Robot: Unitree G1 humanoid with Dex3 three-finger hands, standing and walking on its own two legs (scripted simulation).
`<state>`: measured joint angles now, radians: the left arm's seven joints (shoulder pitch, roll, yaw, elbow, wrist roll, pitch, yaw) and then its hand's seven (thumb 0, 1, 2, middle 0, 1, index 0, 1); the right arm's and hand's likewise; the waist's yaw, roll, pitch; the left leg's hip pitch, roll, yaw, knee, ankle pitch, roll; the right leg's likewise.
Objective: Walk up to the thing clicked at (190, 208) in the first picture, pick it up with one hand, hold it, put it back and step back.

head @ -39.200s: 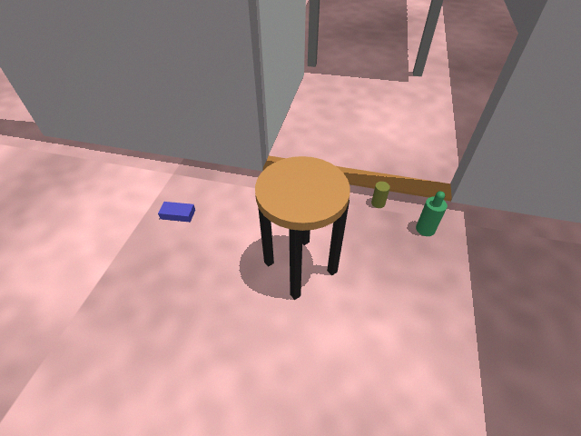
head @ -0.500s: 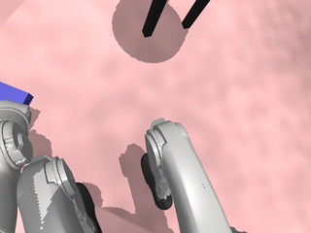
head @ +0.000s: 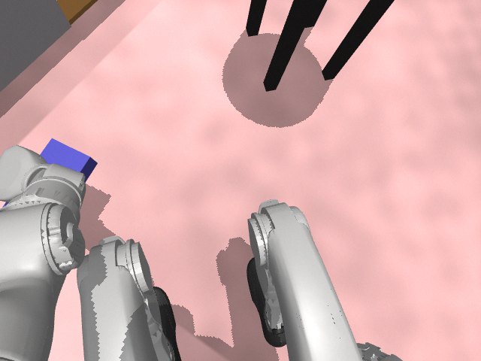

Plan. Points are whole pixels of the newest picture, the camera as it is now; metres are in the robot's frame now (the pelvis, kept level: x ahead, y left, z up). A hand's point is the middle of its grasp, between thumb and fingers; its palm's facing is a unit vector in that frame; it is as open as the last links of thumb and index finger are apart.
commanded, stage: lift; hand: left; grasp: from above
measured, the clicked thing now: (52, 185) +0.44 +0.27 -0.17
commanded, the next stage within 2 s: hold in 1.36 s
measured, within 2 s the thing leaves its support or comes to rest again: neither
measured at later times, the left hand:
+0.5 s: hand out of the picture +0.38 +0.24 +0.02, palm faces -0.19 -0.39 -0.90, open 10.3 cm
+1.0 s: hand out of the picture +0.37 +0.22 +0.21, palm faces -0.24 -0.38 -0.89, open 10.3 cm
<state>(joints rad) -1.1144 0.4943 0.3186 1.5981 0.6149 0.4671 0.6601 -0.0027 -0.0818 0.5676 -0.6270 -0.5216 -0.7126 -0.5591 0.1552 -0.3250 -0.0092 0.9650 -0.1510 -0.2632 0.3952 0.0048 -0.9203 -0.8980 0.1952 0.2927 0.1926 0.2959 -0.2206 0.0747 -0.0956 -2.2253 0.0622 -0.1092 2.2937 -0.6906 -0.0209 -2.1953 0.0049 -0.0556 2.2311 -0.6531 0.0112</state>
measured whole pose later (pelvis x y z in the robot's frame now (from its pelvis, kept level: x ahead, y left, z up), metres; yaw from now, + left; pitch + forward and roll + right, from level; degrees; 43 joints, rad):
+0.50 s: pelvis +0.00 -0.01 +0.12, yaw +3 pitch +32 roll -1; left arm -0.77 0.27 0.06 1.17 0.55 0.65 0.51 0.01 -0.09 0.55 -0.66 -0.49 -0.75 -0.52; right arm 0.14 -0.30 -0.01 0.89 -0.05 -0.18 0.15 0.01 -0.92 -0.90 0.20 0.29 0.20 0.30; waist -0.12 0.08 -0.27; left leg -1.82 0.07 -0.05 1.88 -0.63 -0.04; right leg -1.81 0.00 -0.03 1.86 -0.61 -0.01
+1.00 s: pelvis +0.05 -0.01 +0.30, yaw +5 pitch +21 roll -1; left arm -0.68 0.14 -0.05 1.17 0.54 0.77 0.52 0.00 -0.07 0.54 -0.63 -0.51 -0.72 -0.54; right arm 0.17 -0.24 0.00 0.91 0.01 -0.18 0.04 0.01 -0.92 -0.91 0.20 0.29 0.20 0.30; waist -0.09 0.05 -0.21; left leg -1.09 0.07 -0.03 1.25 -0.52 -0.05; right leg -1.08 0.00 -0.04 1.24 -0.52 -0.02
